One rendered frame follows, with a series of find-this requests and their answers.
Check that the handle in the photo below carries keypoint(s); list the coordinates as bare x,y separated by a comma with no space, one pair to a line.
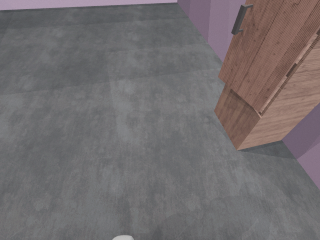
239,19

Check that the cupboard door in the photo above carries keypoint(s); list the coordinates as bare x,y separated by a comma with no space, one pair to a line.
275,34

